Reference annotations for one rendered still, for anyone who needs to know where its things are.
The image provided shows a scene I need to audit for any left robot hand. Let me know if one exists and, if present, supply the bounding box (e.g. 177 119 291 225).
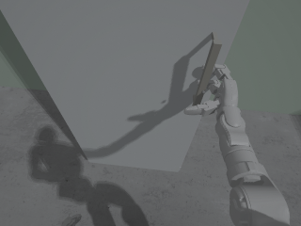
61 214 82 226

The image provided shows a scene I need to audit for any handle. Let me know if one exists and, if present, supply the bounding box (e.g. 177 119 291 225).
192 31 222 106

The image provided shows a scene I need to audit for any right robot hand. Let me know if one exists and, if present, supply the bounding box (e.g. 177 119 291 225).
183 64 239 117

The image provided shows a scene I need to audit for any fridge door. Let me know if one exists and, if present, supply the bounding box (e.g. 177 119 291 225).
0 0 247 172

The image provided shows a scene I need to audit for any robot right forearm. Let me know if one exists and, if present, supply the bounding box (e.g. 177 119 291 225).
214 105 290 223

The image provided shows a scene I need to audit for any right robot upper arm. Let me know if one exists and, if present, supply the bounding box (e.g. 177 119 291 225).
230 185 291 226

